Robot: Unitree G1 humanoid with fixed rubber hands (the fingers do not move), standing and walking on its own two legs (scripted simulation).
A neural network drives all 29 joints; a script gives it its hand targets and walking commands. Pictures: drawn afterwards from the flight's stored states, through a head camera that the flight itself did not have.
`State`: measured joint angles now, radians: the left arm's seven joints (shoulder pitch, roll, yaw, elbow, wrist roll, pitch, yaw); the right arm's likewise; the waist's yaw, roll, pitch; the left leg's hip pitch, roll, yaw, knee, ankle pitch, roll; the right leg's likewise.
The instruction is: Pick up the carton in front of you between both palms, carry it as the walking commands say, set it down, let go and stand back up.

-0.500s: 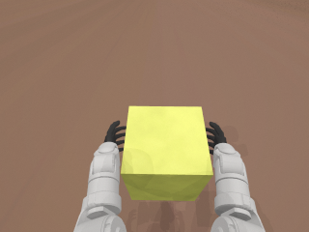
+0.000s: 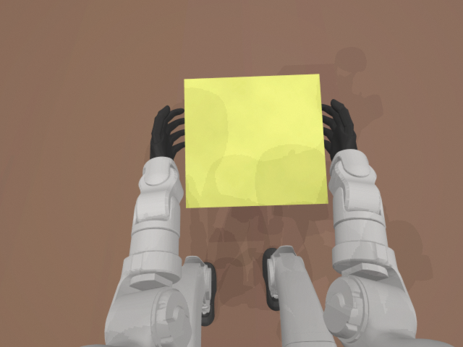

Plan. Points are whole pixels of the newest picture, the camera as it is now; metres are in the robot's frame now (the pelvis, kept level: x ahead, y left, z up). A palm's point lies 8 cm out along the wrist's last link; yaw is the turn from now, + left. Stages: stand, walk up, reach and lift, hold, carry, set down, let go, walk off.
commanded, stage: set down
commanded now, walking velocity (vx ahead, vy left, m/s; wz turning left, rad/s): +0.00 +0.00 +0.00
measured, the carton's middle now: (249, 154) +0.44 -0.04 -0.14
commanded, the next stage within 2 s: none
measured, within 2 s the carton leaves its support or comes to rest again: rests again in 1.56 s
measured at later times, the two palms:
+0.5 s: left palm (191, 151) +0.47 +0.09 -0.22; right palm (323, 155) +0.45 -0.21 -0.23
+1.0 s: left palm (206, 156) +0.51 +0.07 -0.38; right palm (311, 160) +0.48 -0.23 -0.38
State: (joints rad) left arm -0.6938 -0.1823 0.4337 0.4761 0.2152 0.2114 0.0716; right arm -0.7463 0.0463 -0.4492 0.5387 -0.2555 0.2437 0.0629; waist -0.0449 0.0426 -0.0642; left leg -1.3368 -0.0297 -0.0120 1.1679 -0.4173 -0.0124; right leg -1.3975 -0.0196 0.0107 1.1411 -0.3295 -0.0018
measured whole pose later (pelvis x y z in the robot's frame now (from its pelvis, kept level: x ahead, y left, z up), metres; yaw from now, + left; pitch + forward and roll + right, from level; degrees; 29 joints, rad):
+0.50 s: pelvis -0.02 +0.00 -0.13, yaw +1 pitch +46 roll +3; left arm -1.02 -0.06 0.47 0.63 0.20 0.29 0.08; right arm -1.02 -0.04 -0.46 0.62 -0.24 0.34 0.00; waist -0.05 0.06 -0.12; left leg -1.92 -0.05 -0.01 1.65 -0.54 -0.03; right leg -2.00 0.00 0.03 1.62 -0.43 0.00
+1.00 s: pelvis -0.04 +0.00 -0.23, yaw +1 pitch +45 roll +3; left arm -1.32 0.08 0.36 0.77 0.10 0.25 0.15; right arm -1.30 -0.20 -0.40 0.75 -0.13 0.30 -0.03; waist -0.09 0.06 0.16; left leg -2.20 -0.08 0.00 2.01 -0.61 -0.04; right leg -2.28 0.00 0.04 1.97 -0.47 0.01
